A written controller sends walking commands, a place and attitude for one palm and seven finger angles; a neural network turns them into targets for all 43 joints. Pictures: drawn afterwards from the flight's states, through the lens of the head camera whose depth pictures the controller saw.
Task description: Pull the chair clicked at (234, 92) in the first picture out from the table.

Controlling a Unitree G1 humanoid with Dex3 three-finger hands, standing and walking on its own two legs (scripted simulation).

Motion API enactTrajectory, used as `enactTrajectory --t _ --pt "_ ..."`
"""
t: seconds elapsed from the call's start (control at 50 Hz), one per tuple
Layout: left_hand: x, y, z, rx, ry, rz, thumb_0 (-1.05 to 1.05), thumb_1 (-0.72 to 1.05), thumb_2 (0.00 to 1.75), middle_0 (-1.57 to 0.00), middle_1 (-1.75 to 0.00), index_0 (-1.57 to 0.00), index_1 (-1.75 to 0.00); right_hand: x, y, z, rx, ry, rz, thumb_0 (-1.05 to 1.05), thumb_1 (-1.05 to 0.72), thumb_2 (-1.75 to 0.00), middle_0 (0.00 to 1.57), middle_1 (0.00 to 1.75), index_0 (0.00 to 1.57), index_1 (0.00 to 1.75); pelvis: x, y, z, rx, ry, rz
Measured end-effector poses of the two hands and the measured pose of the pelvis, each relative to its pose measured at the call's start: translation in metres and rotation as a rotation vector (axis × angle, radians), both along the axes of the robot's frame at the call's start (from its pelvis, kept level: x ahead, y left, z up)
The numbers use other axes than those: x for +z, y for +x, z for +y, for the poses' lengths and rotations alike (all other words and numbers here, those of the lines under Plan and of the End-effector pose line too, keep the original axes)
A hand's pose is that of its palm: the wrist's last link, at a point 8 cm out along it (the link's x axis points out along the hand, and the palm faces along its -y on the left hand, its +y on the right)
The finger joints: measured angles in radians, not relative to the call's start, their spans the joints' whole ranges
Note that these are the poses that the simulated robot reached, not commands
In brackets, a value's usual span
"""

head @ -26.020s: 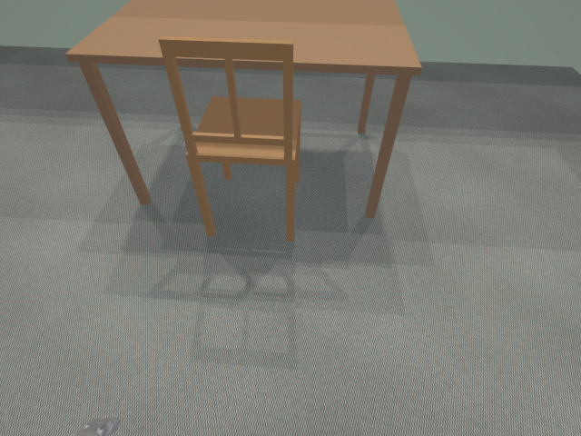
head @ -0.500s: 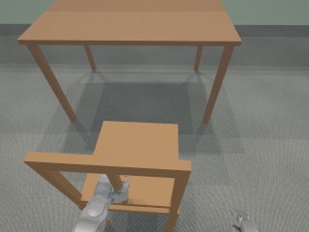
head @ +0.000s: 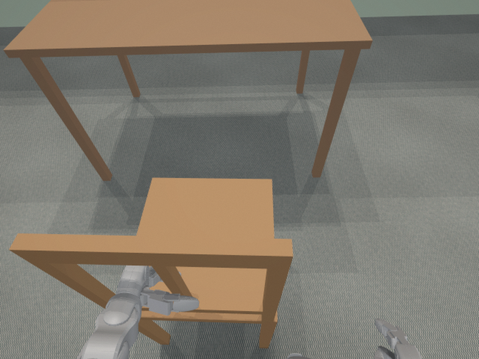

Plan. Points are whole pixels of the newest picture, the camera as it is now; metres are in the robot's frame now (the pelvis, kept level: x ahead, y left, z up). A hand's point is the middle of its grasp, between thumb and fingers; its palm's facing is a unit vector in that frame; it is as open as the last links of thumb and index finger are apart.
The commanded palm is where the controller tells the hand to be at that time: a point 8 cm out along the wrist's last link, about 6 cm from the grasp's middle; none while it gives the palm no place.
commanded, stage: open the thumb and straighten the fingers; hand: left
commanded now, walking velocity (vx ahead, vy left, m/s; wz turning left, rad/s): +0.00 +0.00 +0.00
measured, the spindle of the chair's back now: (177, 286) +0.26 +0.12 -0.07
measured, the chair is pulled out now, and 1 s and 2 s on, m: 0.60 0.60 0.60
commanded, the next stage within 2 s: draw the fingers out of the gap in 0.36 s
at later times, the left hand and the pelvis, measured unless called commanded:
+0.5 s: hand (166, 288) +0.26 +0.14 -0.07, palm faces -0.09 -0.99 -0.10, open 17.4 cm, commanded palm +0.24 +0.20 -0.04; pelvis +0.02 +0.01 -0.02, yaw +1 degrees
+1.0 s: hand (154, 335) +0.18 +0.15 -0.06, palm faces -0.05 -0.99 -0.12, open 17.5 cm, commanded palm +0.16 +0.20 -0.04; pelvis +0.02 +0.02 -0.03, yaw +2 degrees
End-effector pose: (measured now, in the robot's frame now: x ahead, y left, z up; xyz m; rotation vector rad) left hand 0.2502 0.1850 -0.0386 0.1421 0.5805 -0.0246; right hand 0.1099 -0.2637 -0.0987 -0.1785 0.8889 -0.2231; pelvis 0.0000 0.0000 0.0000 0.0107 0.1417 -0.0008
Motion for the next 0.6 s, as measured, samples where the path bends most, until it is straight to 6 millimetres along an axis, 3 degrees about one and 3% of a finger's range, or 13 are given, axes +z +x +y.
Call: enactTrajectory --t 0.16,0.34,0.48,0.6 --pt "-0.006 -0.001 -0.011 -0.03 -0.04 0.004 -0.01 -0.48 0.24 -0.28 -0.8 -0.28 -0.81 -0.005 0.014 0.013 0.02 0.006 -0.039 0.01 -0.91 -0.9 0.2 0.3 0.2 0.3 -0.008 0.009 0.003 0.004 -0.001 0.031" --pt "-0.008 0.004 0.01 0.002 -0.003 0.008 -0.01 -0.53 0.21 -0.09 -0.24 -0.09 -0.25 -0.004 0.035 0.018 0.05 -0.009 -0.072 0.01 -0.9 -0.9 0.2 0.3 0.2 0.3 -0.015 0.015 0.005 0.014 -0.011 0.058" --pt "-0.01 -0.003 0.007 -0.026 -0.025 0.031 -0.01 -0.53 0.21 -0.02 -0.06 -0.02 -0.07 -0.001 0.051 0.021 0.063 -0.027 -0.107 0.01 -0.9 -0.9 0.2 0.3 0.2 0.3 -0.018 0.021 0.01 0.024 -0.019 0.071" --pt "-0.009 -0.013 0.021 0.005 -0.002 0.036 -0.02 -0.53 0.21 -0.01 -0.02 -0.01 -0.02 0.003 0.057 0.024 0.06 -0.037 -0.121 0.01 -0.9 -0.9 0.2 0.3 0.2 0.3 -0.02 0.023 0.011 0.023 -0.022 0.076"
